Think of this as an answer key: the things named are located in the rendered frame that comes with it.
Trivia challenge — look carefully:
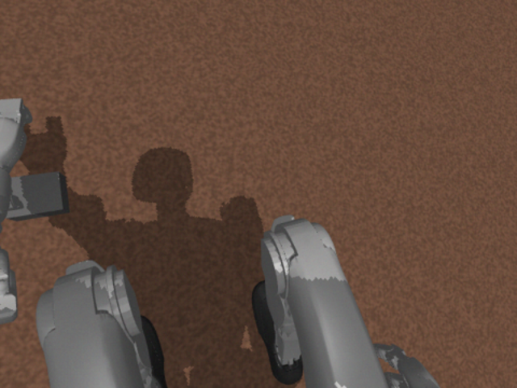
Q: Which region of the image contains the left robot arm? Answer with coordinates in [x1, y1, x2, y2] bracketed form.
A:
[0, 167, 18, 325]

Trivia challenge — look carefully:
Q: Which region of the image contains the small box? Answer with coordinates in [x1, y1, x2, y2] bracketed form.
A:
[6, 171, 70, 221]

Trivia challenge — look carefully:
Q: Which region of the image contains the right robot foot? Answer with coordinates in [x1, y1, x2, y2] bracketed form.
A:
[252, 280, 303, 385]

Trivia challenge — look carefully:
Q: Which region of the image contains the left robot foot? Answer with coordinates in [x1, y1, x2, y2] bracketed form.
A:
[141, 315, 167, 388]

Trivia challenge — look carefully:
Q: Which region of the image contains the left robot hand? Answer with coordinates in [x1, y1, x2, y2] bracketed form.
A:
[0, 99, 32, 211]

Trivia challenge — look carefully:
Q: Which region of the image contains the right robot hand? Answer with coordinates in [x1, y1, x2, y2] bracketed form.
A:
[373, 344, 440, 388]

